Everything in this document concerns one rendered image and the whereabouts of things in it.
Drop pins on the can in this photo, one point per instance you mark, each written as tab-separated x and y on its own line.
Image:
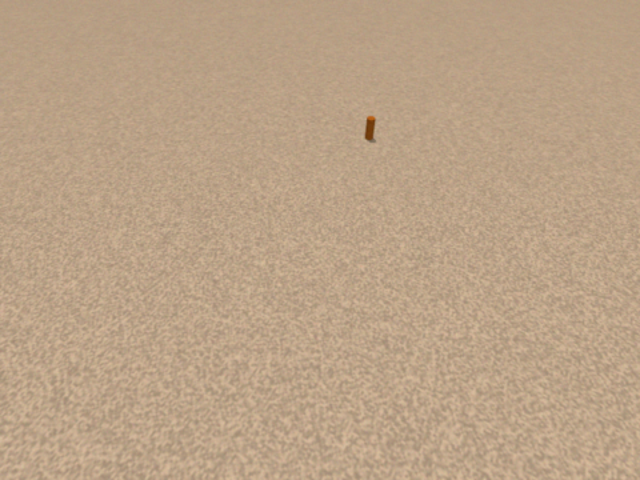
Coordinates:
370	128

